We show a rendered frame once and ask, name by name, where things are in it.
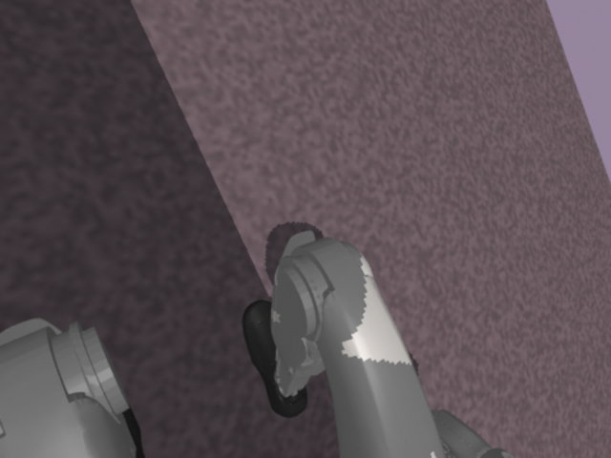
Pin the left robot foot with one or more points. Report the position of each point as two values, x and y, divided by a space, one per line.
134 430

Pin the right robot foot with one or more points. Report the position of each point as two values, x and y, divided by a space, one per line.
262 350

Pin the right robot hand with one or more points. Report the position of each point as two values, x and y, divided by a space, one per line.
458 439

